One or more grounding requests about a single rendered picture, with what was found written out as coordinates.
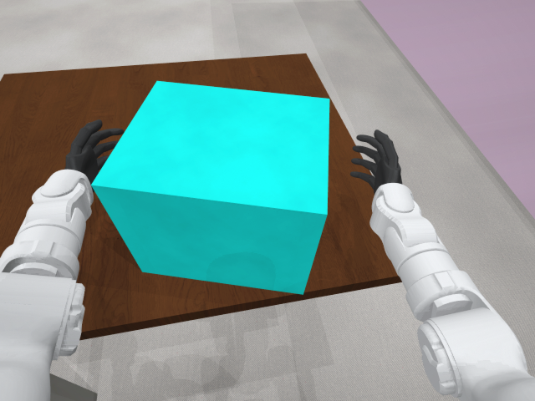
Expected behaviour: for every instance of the robot left upper arm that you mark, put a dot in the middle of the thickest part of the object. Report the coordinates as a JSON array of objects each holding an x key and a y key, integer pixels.
[{"x": 40, "y": 319}]

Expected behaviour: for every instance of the robot right hand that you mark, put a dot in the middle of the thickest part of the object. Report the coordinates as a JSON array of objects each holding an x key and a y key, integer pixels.
[{"x": 386, "y": 168}]

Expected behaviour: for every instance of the left robot forearm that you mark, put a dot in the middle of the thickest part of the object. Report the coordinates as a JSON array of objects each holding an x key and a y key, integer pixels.
[{"x": 50, "y": 239}]

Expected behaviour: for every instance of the robot right upper arm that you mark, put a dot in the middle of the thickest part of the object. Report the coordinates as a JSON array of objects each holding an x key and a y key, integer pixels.
[{"x": 472, "y": 356}]

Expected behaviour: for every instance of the robot left hand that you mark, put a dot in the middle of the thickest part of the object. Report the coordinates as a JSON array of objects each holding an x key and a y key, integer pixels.
[{"x": 85, "y": 149}]

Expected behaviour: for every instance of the carton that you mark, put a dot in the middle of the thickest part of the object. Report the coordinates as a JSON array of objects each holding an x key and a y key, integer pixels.
[{"x": 221, "y": 185}]

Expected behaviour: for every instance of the right robot forearm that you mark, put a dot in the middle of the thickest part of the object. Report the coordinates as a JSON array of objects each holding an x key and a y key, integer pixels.
[{"x": 434, "y": 284}]

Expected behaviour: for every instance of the table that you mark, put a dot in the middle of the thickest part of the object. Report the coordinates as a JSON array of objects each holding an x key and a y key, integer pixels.
[{"x": 41, "y": 113}]

